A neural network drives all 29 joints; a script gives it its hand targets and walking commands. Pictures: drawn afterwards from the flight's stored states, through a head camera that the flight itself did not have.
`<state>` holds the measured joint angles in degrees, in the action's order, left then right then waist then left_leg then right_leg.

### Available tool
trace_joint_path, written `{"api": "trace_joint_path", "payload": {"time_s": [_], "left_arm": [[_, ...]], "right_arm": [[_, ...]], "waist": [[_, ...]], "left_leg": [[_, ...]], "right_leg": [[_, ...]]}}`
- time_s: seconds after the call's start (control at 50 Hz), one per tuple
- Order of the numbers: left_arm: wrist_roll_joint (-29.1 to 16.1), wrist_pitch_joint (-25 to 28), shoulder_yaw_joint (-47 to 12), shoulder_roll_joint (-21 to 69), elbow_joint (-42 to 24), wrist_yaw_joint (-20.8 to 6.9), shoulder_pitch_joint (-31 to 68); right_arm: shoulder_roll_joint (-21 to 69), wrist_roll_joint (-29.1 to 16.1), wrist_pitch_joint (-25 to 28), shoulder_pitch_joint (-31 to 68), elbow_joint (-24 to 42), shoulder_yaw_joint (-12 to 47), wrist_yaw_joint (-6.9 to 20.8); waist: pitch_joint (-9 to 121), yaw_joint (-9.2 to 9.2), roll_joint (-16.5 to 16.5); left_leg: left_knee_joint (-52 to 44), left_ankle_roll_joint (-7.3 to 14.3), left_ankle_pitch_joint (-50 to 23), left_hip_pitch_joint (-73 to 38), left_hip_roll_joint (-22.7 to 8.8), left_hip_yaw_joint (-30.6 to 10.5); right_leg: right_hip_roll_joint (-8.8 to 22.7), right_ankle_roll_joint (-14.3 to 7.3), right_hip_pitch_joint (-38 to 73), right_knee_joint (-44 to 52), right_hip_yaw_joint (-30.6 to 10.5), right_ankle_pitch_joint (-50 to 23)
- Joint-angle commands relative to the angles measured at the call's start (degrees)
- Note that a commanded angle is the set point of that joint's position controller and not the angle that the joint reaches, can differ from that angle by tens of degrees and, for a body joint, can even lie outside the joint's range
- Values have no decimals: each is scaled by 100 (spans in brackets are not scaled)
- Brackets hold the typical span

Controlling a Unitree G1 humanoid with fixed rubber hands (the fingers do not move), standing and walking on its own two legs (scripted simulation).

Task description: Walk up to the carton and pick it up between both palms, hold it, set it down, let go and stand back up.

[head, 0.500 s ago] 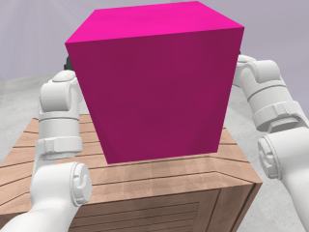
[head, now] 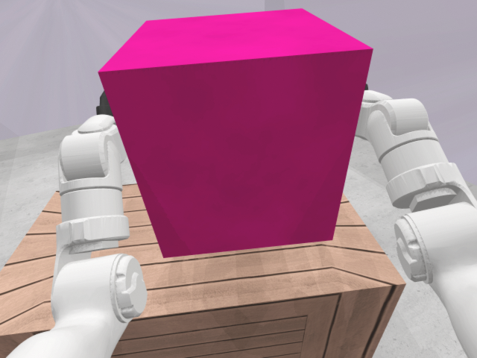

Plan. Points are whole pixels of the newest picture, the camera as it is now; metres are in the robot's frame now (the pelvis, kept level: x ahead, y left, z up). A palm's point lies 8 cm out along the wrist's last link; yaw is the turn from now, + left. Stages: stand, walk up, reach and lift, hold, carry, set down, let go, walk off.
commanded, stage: hold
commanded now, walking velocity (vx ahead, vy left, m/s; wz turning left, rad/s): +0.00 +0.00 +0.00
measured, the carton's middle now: (236, 126) +0.40 +0.00 +0.27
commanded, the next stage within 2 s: none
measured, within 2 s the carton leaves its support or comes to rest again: neither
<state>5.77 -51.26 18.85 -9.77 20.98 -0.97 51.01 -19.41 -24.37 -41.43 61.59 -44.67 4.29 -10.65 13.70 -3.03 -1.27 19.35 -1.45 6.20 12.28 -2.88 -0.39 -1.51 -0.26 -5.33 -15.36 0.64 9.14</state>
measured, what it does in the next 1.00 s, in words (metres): stands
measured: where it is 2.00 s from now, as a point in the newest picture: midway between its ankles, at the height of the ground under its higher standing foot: outside the picture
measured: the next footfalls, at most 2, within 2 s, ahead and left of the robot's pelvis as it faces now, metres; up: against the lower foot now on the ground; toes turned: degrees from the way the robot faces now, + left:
none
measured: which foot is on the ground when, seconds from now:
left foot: down 0.00-1.00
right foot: down 0.00-1.00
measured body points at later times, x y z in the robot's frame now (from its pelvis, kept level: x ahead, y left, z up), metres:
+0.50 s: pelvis +0.00 +0.01 +0.00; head -0.08 +0.02 +0.44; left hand +0.39 +0.19 +0.30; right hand +0.39 -0.18 +0.31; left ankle +0.05 +0.13 -0.75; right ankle -0.01 -0.12 -0.75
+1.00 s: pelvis +0.00 +0.00 +0.00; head -0.09 +0.01 +0.44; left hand +0.37 +0.19 +0.30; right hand +0.38 -0.19 +0.31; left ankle +0.05 +0.13 -0.75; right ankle -0.01 -0.12 -0.75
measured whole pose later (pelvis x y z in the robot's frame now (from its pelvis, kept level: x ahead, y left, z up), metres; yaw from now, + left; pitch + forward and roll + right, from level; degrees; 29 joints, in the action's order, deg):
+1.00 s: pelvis +0.00 +0.00 +0.00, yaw +0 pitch +0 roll -1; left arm 4.6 -51.4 17.6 -10.0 19.2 0.0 49.9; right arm -20.0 -25.0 -41.5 60.2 -42.4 5.2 -10.7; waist 14.0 -2.9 -1.3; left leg 20.3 -1.4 6.8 13.1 -2.9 -0.6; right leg -1.6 -0.2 -5.7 -15.4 0.6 9.3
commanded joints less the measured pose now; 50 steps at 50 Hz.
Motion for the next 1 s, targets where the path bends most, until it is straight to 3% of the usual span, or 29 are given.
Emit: {"api": "trace_joint_path", "payload": {"time_s": [0.0,0.02,0.04,0.06,0.14,0.16,0.2,0.24,0.34,0.38,0.4,0.42,0.48,0.54,0.56,0.58,0.62,0.64,0.66,0.68,0.7,0.72,0.76,0.78,0.8,0.84,0.9,0.94,0.98], "left_arm": [[-1228,520,-2138,2825,-843,-972,4921],[-1147,566,-2097,2830,-840,-921,5025],[-1200,500,-2197,2958,-734,-948,4818],[-1104,508,-2037,2925,-524,-966,4742],[-1156,557,-1984,2877,-321,-1012,4991],[-1087,571,-1849,2894,-94,-983,4881],[-1089,561,-1891,2966,37,-1004,4876],[-1301,657,-2091,2971,-451,-958,5128],[-1316,639,-2161,3091,-638,-804,5000],[-1169,591,-2136,3082,-664,-849,5082],[-1356,626,-2389,3183,-921,-858,5122],[-1245,569,-2347,3190,-1034,-838,4904],[-1244,572,-2208,3064,-1016,-781,4879],[-1269,528,-2446,3175,-1467,-747,4844],[-1296,505,-2503,3253,-1538,-741,4694],[-1339,540,-2537,3208,-1772,-705,4944],[-1225,465,-2299,2984,-1448,-750,4636],[-1341,463,-2448,3072,-1505,-764,4701],[-1202,426,-2289,3066,-1270,-786,4539],[-1243,405,-2321,3065,-1182,-790,4500],[-1226,407,-2366,3043,-1193,-798,4518],[-1277,435,-2425,3084,-1422,-798,4530],[-1384,488,-2538,3107,-1642,-774,4811],[-1191,462,-2270,2997,-1517,-777,4618],[-1223,440,-2338,3105,-1494,-812,4492],[-1086,421,-2204,3002,-1293,-885,4600],[-1259,443,-2397,2953,-1160,-892,4539],[-1272,482,-2325,2979,-1263,-884,4526],[-1168,401,-2235,2977,-993,-962,4465]], "right_arm": [[3950,-1026,458,5013,2304,668,949],[3915,-1009,450,4891,1922,651,951],[3764,-1016,467,4840,2078,584,941],[3808,-932,432,4767,1893,577,938],[3669,-804,417,4771,1463,312,966],[3708,-760,463,4910,1429,401,996],[3634,-780,489,5076,1561,392,1023],[3786,-921,548,5113,1775,489,1020],[3590,-1088,520,4899,1749,549,1018],[3443,-932,451,4569,1214,286,1011],[3553,-1001,535,4668,1585,370,1015],[3394,-1073,509,4579,1602,408,1012],[3411,-1208,477,4694,1811,559,1057],[3486,-1203,438,4374,1907,660,1028],[3512,-1304,549,4614,2347,797,1026],[3524,-1332,454,4401,1976,749,1033],[3550,-1340,426,4393,2177,815,1004],[3550,-1287,406,4355,2184,783,1005],[3523,-1301,413,4600,2304,774,1023],[3544,-1241,442,4671,2516,748,1010],[3566,-1240,467,4715,2467,758,990],[3742,-1372,512,4859,2772,894,1009],[3719,-1291,474,4706,2684,746,954],[3804,-1277,409,4480,2472,892,952],[3747,-1281,416,4422,2616,916,910],[3730,-1245,342,4304,2133,749,926],[3724,-1107,445,4638,2555,725,938],[3858,-1234,452,4793,2775,894,885],[3675,-1061,355,4438,2277,623,834]], "waist": [[2039,38,214],[1789,93,25],[1788,-50,8],[1683,90,137],[1602,-105,89],[1462,92,225],[1526,52,137],[2047,-94,54],[1998,14,-35],[1511,-213,-392],[2049,-256,-259],[2141,-133,-547],[2166,-13,-232],[2223,-154,-384],[2546,-14,-355],[2396,-35,-397],[2176,13,-84],[2102,-159,0],[2005,31,-82],[2050,-6,68],[1941,-55,-104],[2358,96,-18],[2410,-131,-103],[2212,56,81],[2165,14,86],[1808,-54,-103],[2101,-110,65],[2279,50,156],[1965,-173,148]], "left_leg": [[17,94,-490,-1066,458,-107],[-9,70,-500,-1016,396,-152],[0,15,-625,-1082,387,-142],[1,85,-494,-1076,391,-133],[-153,85,-71,-875,394,-139],[-177,82,-47,-829,366,-133],[-193,136,17,-815,404,-151],[-74,63,-415,-1024,411,-163],[71,-16,-925,-1232,359,-220],[-60,-60,-507,-1071,359,-219],[1,-105,-690,-1130,325,-241],[50,-170,-1094,-1334,328,-256],[131,-151,-1125,-1315,360,-282],[149,-174,-1372,-1466,334,-263],[222,-207,-1631,-1515,339,-275],[219,-219,-1634,-1527,311,-337],[211,-144,-1474,-1455,352,-265],[166,-129,-1371,-1388,380,-233],[135,-113,-1130,-1229,378,-260],[145,-57,-1054,-1248,414,-258],[151,-79,-1102,-1249,416,-226],[229,-66,-1338,-1255,429,-200],[267,-66,-1343,-1430,386,-233],[199,-53,-1350,-1420,396,-212],[205,-33,-1531,-1436,398,-199],[121,-24,-969,-1261,414,-214],[101,2,-886,-1129,392,-176],[200,17,-1179,-1134,439,-185],[105,12,-894,-1290,411,-196]], "right_leg": [[-178,159,-85,220,-398,-767],[-177,130,-356,204,-379,-598],[-224,101,-280,224,-342,-751],[-164,128,-202,262,-394,-654],[-193,116,-315,310,-336,-241],[-171,96,-339,342,-359,-191],[-194,85,-284,330,-380,-220],[-213,77,-82,262,-394,-766],[-325,33,-233,203,-311,-846],[-245,-5,-309,285,-360,-629],[-230,36,-139,214,-366,-964],[-271,15,-162,181,-344,-1159],[-319,19,-8,195,-335,-1040],[-308,5,-41,155,-323,-1417],[-378,7,35,71,-269,-1473],[-370,26,-47,67,-306,-1473],[-332,53,42,118,-320,-1457],[-300,75,-56,120,-308,-1484],[-296,63,-53,132,-311,-1227],[-299,93,6,179,-322,-1180],[-268,86,-16,154,-330,-1300],[-312,95,44,67,-323,-1446],[-297,100,54,68,-296,-1492],[-307,124,13,100,-323,-1456],[-310,118,125,100,-326,-1758],[-256,139,-38,159,-333,-1225],[-213,151,18,178,-359,-1262],[-224,193,166,67,-401,-1593],[-215,180,12,191,-356,-1262]]}}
